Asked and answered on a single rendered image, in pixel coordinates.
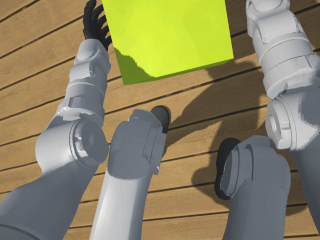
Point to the carton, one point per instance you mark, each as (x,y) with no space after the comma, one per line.
(159,39)

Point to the left robot forearm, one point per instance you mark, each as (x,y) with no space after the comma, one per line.
(87,86)

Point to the robot thigh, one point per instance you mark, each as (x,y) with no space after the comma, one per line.
(257,209)
(120,209)

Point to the left robot thigh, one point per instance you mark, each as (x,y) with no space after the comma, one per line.
(120,209)

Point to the robot right upper arm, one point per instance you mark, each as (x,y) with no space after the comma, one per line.
(293,124)

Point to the right robot thigh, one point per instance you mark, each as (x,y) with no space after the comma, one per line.
(257,209)

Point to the robot left hand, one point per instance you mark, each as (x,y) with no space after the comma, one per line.
(92,25)

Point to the robot left upper arm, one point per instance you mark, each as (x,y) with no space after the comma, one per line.
(69,156)

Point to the right robot forearm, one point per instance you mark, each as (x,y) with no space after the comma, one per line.
(282,47)

